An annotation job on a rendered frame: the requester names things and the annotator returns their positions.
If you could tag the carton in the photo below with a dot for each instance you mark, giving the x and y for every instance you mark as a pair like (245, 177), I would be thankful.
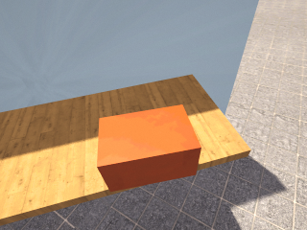
(147, 147)

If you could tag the table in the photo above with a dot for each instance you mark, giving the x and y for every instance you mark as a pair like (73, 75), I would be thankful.
(49, 151)

